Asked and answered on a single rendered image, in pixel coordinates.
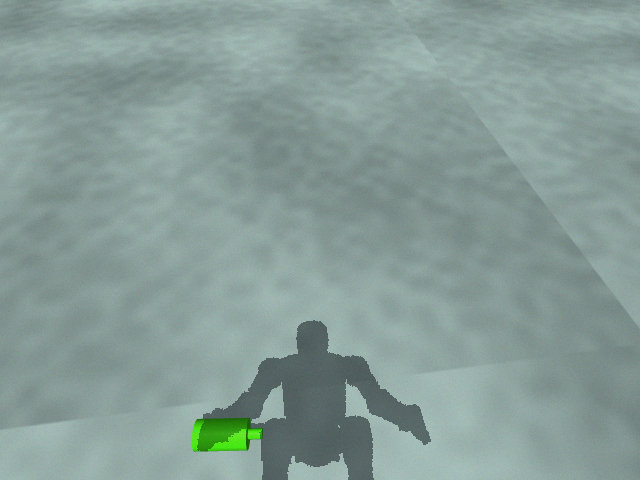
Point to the bottle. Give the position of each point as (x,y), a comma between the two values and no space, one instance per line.
(223,434)

